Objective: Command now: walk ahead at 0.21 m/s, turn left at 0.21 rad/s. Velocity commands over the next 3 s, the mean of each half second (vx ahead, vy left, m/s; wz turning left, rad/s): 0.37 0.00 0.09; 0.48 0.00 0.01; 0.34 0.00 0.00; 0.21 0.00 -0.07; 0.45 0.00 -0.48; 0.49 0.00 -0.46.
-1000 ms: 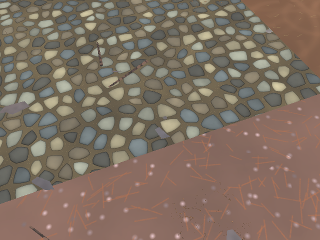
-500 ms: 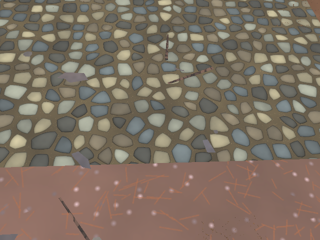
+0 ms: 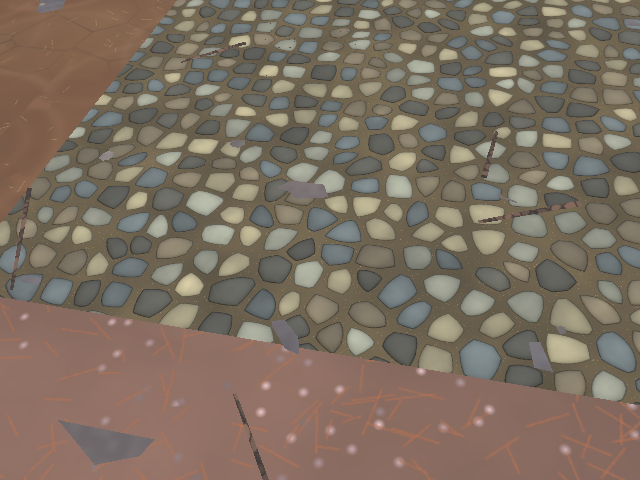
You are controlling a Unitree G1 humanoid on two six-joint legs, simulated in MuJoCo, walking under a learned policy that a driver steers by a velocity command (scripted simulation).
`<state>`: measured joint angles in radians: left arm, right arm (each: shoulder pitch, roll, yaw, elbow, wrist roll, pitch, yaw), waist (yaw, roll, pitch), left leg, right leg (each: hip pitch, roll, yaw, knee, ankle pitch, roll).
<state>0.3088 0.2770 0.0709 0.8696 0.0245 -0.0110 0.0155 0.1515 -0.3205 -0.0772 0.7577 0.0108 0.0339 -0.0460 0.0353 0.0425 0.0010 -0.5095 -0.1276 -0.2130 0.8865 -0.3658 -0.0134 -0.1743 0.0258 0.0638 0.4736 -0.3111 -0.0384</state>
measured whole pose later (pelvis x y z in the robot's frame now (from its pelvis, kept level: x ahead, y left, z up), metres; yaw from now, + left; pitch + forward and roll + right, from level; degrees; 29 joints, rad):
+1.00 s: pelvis +0.40 +0.03 -0.02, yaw +1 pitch +1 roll +0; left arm 0.08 0.28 0.04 0.73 -0.01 -0.09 -0.04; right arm 0.37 -0.29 -0.03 0.90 0.03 -0.07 0.00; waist -0.04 0.01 0.06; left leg -0.20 -0.01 -0.06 1.08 -0.48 0.04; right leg -0.44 0.03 -0.05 0.55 -0.14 -0.07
